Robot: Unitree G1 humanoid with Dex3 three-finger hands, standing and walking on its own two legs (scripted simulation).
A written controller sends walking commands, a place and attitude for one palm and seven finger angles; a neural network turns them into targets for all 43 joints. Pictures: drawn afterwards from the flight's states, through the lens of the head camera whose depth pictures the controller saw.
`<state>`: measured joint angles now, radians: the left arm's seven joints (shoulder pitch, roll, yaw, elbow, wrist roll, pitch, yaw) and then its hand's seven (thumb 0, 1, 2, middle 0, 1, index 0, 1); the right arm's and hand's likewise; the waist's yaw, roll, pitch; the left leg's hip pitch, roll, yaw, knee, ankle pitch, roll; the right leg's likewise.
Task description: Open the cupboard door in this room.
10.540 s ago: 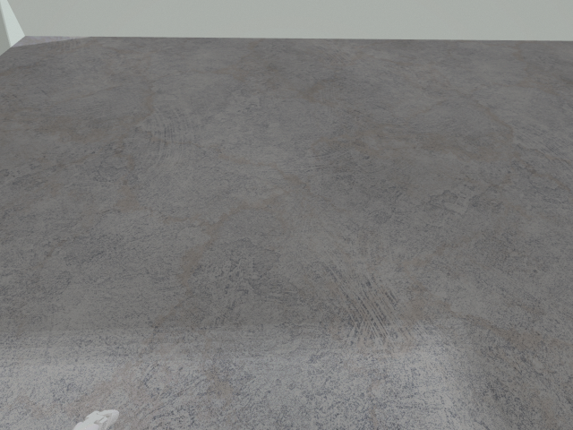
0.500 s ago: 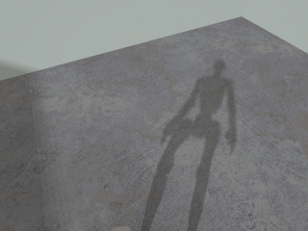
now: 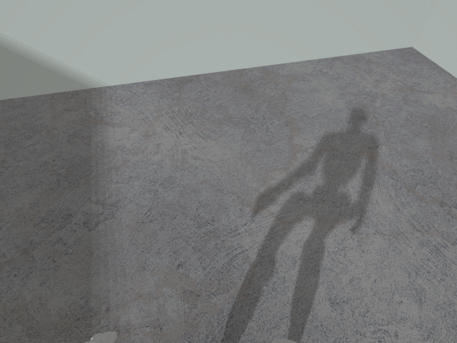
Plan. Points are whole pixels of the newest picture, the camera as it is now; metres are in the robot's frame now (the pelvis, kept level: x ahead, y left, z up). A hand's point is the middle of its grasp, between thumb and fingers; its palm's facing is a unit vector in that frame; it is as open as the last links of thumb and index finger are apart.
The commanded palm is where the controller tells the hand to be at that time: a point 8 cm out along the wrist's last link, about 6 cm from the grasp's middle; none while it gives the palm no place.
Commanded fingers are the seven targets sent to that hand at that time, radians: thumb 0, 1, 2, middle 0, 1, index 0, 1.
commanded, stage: turn or walk to find it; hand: left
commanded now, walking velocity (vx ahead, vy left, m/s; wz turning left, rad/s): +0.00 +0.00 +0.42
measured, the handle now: out of the picture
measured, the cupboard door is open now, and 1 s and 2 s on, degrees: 0 0 0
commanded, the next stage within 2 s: none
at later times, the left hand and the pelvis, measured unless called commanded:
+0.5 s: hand out of the picture -0.02 +0.15 -0.15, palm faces +0.27 -0.93 -0.26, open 7.3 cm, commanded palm none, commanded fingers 0.00 0.90 0.90 -0.20 -0.30 -0.20 -0.30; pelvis -0.03 -0.05 +0.00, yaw +15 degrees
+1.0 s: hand out of the picture -0.09 +0.21 -0.17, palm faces +0.45 -0.86 -0.25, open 7.3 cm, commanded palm none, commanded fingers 0.00 0.90 0.90 -0.20 -0.30 -0.20 -0.30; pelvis -0.08 -0.02 +0.00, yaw +26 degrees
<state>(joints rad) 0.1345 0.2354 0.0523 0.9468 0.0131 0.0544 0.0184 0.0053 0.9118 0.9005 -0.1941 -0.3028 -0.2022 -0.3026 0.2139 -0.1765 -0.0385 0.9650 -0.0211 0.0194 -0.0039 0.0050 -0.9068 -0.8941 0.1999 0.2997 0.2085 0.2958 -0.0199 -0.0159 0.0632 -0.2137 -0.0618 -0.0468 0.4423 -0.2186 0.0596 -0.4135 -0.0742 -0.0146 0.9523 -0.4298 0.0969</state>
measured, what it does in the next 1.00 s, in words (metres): steps on the spot, turning left: right foot, then left foot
